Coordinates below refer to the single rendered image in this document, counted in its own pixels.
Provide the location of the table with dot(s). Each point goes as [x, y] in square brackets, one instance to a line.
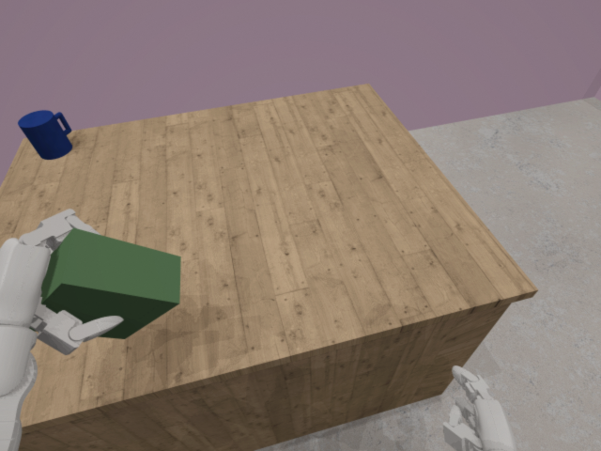
[329, 272]

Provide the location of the sponge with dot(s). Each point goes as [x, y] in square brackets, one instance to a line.
[92, 276]

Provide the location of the robot right hand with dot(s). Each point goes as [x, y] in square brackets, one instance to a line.
[489, 426]

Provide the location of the robot left hand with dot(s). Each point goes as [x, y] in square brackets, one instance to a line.
[23, 266]

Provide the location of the robot left forearm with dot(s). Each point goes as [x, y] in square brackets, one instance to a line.
[18, 374]

